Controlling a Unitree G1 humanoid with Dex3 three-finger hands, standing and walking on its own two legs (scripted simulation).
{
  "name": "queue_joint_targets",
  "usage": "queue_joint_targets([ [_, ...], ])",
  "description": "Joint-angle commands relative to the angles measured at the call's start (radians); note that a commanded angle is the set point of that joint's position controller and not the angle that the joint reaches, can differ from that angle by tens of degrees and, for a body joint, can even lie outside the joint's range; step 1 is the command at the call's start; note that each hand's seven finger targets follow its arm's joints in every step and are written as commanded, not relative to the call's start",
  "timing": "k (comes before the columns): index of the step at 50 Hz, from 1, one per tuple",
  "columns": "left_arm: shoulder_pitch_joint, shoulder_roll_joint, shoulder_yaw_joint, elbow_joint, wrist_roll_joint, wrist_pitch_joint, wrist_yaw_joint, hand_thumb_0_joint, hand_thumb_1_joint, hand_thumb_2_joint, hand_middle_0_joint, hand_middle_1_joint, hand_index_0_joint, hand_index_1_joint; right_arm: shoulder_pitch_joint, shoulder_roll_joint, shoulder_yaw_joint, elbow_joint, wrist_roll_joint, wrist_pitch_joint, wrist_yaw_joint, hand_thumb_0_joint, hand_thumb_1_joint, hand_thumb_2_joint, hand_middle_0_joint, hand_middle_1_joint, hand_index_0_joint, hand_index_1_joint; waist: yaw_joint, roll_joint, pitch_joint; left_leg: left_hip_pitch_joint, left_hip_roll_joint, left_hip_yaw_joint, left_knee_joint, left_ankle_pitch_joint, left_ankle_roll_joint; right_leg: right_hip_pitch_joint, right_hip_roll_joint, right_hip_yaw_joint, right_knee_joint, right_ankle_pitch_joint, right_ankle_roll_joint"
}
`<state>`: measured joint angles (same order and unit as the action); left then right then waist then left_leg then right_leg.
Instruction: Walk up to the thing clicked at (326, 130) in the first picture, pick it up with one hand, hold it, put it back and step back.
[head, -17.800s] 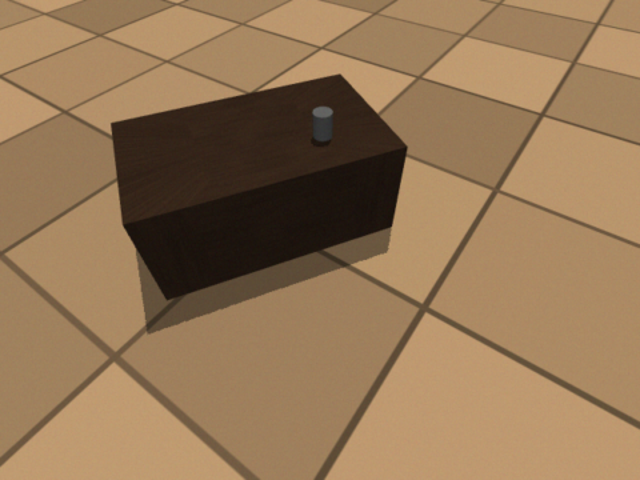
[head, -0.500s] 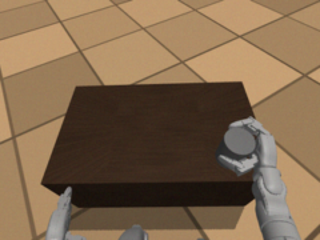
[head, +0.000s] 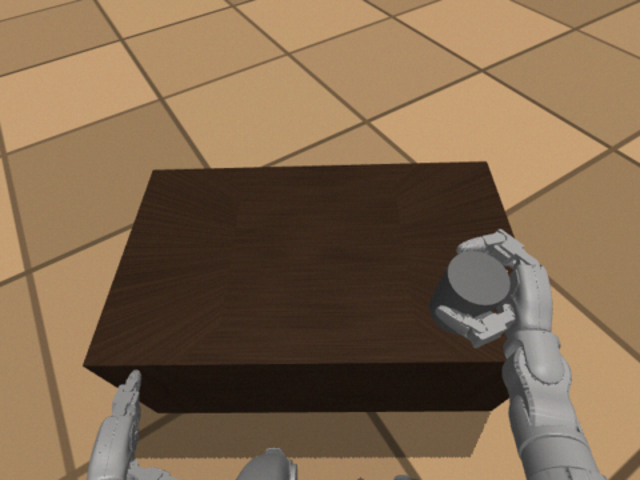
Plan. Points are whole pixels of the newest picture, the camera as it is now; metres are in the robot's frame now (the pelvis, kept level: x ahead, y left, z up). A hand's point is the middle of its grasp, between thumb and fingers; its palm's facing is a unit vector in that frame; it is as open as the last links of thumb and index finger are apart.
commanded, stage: crouch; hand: right
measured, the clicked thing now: (465, 294) +0.34 -0.15 +0.03
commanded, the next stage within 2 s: lower in 1.38 s
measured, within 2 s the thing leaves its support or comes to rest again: neither
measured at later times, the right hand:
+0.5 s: hand (451, 262) +0.44 -0.17 -0.05, palm faces +0.07 +1.00 +0.03, open 10.2 cm
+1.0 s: hand (443, 255) +0.49 -0.18 -0.11, palm faces +0.11 +0.99 +0.01, open 10.2 cm
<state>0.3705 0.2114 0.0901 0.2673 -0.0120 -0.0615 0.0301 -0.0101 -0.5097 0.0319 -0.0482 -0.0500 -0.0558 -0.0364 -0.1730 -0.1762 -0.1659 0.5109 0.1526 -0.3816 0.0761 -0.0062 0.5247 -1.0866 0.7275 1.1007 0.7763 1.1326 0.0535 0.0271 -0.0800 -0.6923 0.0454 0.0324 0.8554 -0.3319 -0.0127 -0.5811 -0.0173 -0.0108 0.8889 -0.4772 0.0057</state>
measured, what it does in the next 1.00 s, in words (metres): lowers itself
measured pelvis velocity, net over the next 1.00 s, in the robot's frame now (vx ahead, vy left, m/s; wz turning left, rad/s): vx -0.03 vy -0.01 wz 0.03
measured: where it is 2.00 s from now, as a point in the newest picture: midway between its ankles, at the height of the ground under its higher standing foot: outside the picture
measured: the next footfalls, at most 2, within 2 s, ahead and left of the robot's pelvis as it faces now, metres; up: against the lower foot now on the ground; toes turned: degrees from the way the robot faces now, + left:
none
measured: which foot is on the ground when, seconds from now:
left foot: down 0.00-1.00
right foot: down 0.00-1.00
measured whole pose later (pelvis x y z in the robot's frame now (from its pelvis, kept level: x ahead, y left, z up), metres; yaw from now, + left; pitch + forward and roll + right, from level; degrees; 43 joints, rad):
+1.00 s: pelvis -0.03 -0.01 -0.10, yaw +2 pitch +28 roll +3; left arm 0.42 0.26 0.06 -0.19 0.09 -0.10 -0.05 -0.01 -0.52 0.05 -0.05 -0.05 -0.06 -0.04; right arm -0.81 -0.51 -0.51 1.22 -0.03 -0.58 0.07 -0.01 0.52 -1.10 0.72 1.11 0.77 1.14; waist 0.31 0.02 -0.15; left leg -1.35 0.02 0.06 1.28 -0.42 -0.01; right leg -1.28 -0.05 0.03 1.41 -0.64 0.00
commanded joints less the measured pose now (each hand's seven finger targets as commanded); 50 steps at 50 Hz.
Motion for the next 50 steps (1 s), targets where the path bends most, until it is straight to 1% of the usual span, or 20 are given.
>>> queue_joint_targets([
  [1, -0.043, 0.112, 0.049, -0.207, 0.002, -0.067, 0.013, 0.0, -0.521, 0.028, -0.038, -0.046, -0.056, -0.028, -0.333, -0.094, -0.036, -0.196, 0.008, -0.084, -0.014, 0.0, -0.147, -1.346, 1.315, 1.483, 1.37, 1.484, 0.02, 0.03, -0.241, 0.214, -0.017, -0.016, -0.086, 0.184, 0.009, -0.006, 0.022, 0.004, -0.119, 0.212, -0.02],
  [3, 0.009, 0.131, 0.079, -0.147, 0.007, -0.061, 0.014, 0.0, -0.523, 0.029, -0.04, -0.045, -0.056, -0.029, -0.317, -0.109, -0.051, -0.096, -0.002, -0.089, -0.013, 0.0, -0.138, -1.322, 1.287, 1.453, 1.341, 1.453, 0.025, 0.005, -0.208, 0.177, -0.016, -0.018, -0.074, 0.143, 0.013, -0.041, 0.023, 0.006, -0.116, 0.174, -0.017],
  [4, 0.001, 0.11, 0.052, -0.168, 0.008, -0.064, 0.011, 0.0, -0.524, 0.03, -0.04, -0.046, -0.056, -0.03, -0.323, -0.11, -0.055, -0.067, -0.005, -0.093, -0.005, 0.0, -0.139, -1.32, 1.289, 1.453, 1.343, 1.453, 0.031, 0.019, -0.203, 0.16, -0.016, -0.021, -0.073, 0.127, 0.01, -0.055, 0.022, 0.007, -0.108, 0.155, -0.022],
  [10, 0.006, 0.136, 0.076, -0.245, 0.028, -0.089, 0.008, 0.0, -0.524, 0.029, -0.041, -0.047, -0.058, -0.031, -0.519, -0.201, -0.134, 0.03, -0.028, -0.156, 0.003, 0.0, -0.083, -1.319, 1.268, 1.448, 1.327, 1.449, 0.076, 0.006, -0.336, 0.124, -0.014, -0.039, 0.016, 0.222, 0.009, -0.116, 0.028, 0.007, 0.001, 0.222, -0.022],
  [13, 0.027, 0.135, 0.067, -0.295, 0.039, -0.103, 0.001, 0.0, -0.528, 0.035, -0.043, -0.05, -0.058, -0.034, -0.627, -0.18, -0.12, 0.094, -0.036, -0.186, 0.007, 0.0, -0.067, -1.327, 1.261, 1.451, 1.324, 1.451, 0.102, -0.019, -0.363, 0.054, -0.02, -0.037, 0.052, 0.18, 0.01, -0.153, 0.025, 0.014, 0.037, 0.186, -0.021],
  [14, 0.048, 0.154, 0.09, -0.265, 0.041, -0.104, 0.0, 0.0, -0.529, 0.035, -0.043, -0.05, -0.058, -0.034, -0.647, -0.241, -0.164, 0.126, -0.043, -0.192, 0.004, 0.0, -0.088, -1.319, 1.258, 1.441, 1.318, 1.441, 0.092, -0.053, -0.367, 0.022, -0.02, -0.039, 0.067, 0.156, 0.013, -0.17, 0.025, 0.015, 0.045, 0.17, -0.018],
  [15, 0.033, 0.156, 0.08, -0.328, 0.043, -0.112, -0.002, 0.0, -0.531, 0.039, -0.044, -0.051, -0.058, -0.037, -0.675, -0.223, -0.148, 0.158, -0.048, -0.2, 0.007, 0.0, -0.074, -1.334, 1.263, 1.454, 1.325, 1.455, 0.115, -0.047, -0.387, -0.005, -0.027, -0.028, 0.083, 0.157, 0.014, -0.161, 0.019, 0.024, 0.055, 0.184, -0.014],
  [18, 0.058, 0.149, 0.06, -0.397, 0.053, -0.117, -0.014, 0.0, -0.531, 0.039, -0.042, -0.05, -0.056, -0.036, -0.777, -0.287, -0.188, 0.192, -0.07, -0.225, 0.007, 0.0, -0.054, -1.327, 1.253, 1.448, 1.316, 1.448, 0.113, -0.092, -0.502, -0.007, -0.031, -0.025, 0.13, 0.187, 0.022, -0.177, 0.018, 0.029, 0.097, 0.23, -0.007],
  [21, 0.075, 0.15, 0.058, -0.401, 0.06, -0.114, -0.026, 0.0, -0.528, 0.039, -0.042, -0.05, -0.056, -0.035, -0.774, -0.3, -0.224, 0.33, -0.078, -0.232, 0.009, 0.0, -0.049, -1.322, 1.247, 1.442, 1.309, 1.442, 0.114, -0.116, -0.483, -0.05, -0.035, -0.019, 0.171, 0.174, 0.027, -0.24, 0.017, 0.033, 0.128, 0.231, -0.002],
  [22, 0.061, 0.139, 0.045, -0.432, 0.064, -0.117, -0.031, 0.0, -0.533, 0.042, -0.042, -0.051, -0.055, -0.038, -0.819, -0.28, -0.198, 0.323, -0.085, -0.24, 0.01, 0.0, -0.04, -1.32, 1.24, 1.438, 1.303, 1.439, 0.126, -0.128, -0.491, -0.061, -0.034, -0.024, 0.179, 0.172, 0.029, -0.268, 0.017, 0.029, 0.144, 0.22, -0.003],
  [24, 0.06, 0.161, 0.055, -0.499, 0.067, -0.118, -0.033, 0.0, -0.531, 0.04, -0.042, -0.049, -0.054, -0.036, -0.858, -0.355, -0.253, 0.328, -0.099, -0.25, 0.001, 0.0, -0.053, -1.319, 1.246, 1.44, 1.307, 1.441, 0.136, -0.131, -0.586, -0.044, -0.039, -0.016, 0.205, 0.182, 0.031, -0.264, 0.012, 0.038, 0.163, 0.236, 0.0],
  [27, 0.098, 0.18, 0.072, -0.496, 0.075, -0.109, -0.039, 0.0, -0.533, 0.043, -0.042, -0.05, -0.054, -0.038, -0.841, -0.342, -0.253, 0.441, -0.109, -0.249, 0.004, 0.0, -0.057, -1.323, 1.252, 1.445, 1.313, 1.446, 0.157, -0.154, -0.509, -0.132, -0.047, -0.005, 0.235, 0.164, 0.036, -0.299, 0.003, 0.05, 0.185, 0.26, 0.006],
  [30, 0.096, 0.18, 0.065, -0.547, 0.083, -0.109, -0.045, 0.0, -0.538, 0.047, -0.043, -0.049, -0.051, -0.04, -0.921, -0.406, -0.287, 0.413, -0.126, -0.268, -0.004, 0.0, -0.058, -1.338, 1.265, 1.461, 1.326, 1.461, 0.167, -0.199, -0.576, -0.174, -0.051, 0.0, 0.261, 0.15, 0.039, -0.271, -0.006, 0.064, 0.211, 0.289, 0.013],
  [33, 0.122, 0.221, 0.11, -0.567, 0.087, -0.101, -0.046, 0.0, -0.535, 0.046, -0.043, -0.05, -0.053, -0.04, -0.951, -0.447, -0.319, 0.42, -0.135, -0.275, -0.008, 0.0, -0.091, -1.324, 1.263, 1.444, 1.32, 1.444, 0.191, -0.208, -0.59, -0.192, -0.055, 0.004, 0.286, 0.146, 0.041, -0.298, -0.008, 0.073, 0.23, 0.282, 0.012],
  [34, 0.128, 0.199, 0.086, -0.571, 0.09, -0.1, -0.05, 0.0, -0.535, 0.048, -0.043, -0.051, -0.053, -0.041, -0.961, -0.409, -0.285, 0.445, -0.139, -0.272, -0.005, 0.0, -0.079, -1.317, 1.252, 1.436, 1.309, 1.436, 0.202, -0.218, -0.563, -0.227, -0.058, 0.007, 0.287, 0.127, 0.041, -0.302, -0.01, 0.075, 0.232, 0.275, 0.012],
  [38, 0.112, 0.221, 0.115, -0.599, 0.097, -0.102, -0.05, 0.0, -0.538, 0.051, -0.044, -0.051, -0.052, -0.043, -1.015, -0.471, -0.323, 0.421, -0.152, -0.279, -0.017, 0.0, -0.093, -1.326, 1.261, 1.444, 1.318, 1.445, 0.215, -0.26, -0.636, -0.254, -0.059, 0.008, 0.316, 0.151, 0.044, -0.277, -0.014, 0.078, 0.278, 0.333, 0.013],
  [41, 0.127, 0.209, 0.106, -0.586, 0.096, -0.1, -0.055, 0.0, -0.541, 0.052, -0.043, -0.047, -0.048, -0.041, -0.992, -0.445, -0.312, 0.492, -0.158, -0.273, -0.007, 0.0, -0.07, -1.331, 1.267, 1.454, 1.325, 1.454, 0.238, -0.266, -0.588, -0.304, -0.061, 0.015, 0.334, 0.15, 0.046, -0.302, -0.019, 0.091, 0.301, 0.374, 0.017],
  [42, 0.112, 0.21, 0.103, -0.591, 0.097, -0.098, -0.055, 0.0, -0.542, 0.051, -0.042, -0.046, -0.047, -0.041, -0.984, -0.488, -0.344, 0.487, -0.163, -0.275, -0.011, 0.0, -0.076, -1.335, 1.276, 1.461, 1.333, 1.461, 0.231, -0.289, -0.612, -0.311, -0.06, 0.013, 0.344, 0.159, 0.049, -0.295, -0.021, 0.092, 0.31, 0.398, 0.018],
  [44, 0.093, 0.216, 0.109, -0.636, 0.099, -0.099, -0.055, 0.0, -0.539, 0.049, -0.041, -0.045, -0.048, -0.039, -1.051, -0.512, -0.343, 0.455, -0.172, -0.277, -0.01, 0.0, -0.07, -1.345, 1.278, 1.47, 1.337, 1.47, 0.252, -0.306, -0.668, -0.275, -0.059, 0.01, 0.34, 0.159, 0.046, -0.302, -0.015, 0.077, 0.323, 0.345, 0.011],
  [50, 0.122, 0.203, 0.078, -0.669, 0.094, -0.096, -0.053, 0.0, -0.544, 0.052, -0.041, -0.043, -0.046, -0.039, -1.043, -0.564, -0.372, 0.501, -0.175, -0.264, 0.002, 0.0, -0.059, -1.371, 1.288, 1.493, 1.349, 1.493, 0.27, -0.267, -0.633, -0.219, -0.051, -0.015, 0.331, 0.129, 0.04, -0.451, -0.004, 0.057, 0.34, 0.179, -0.005],
])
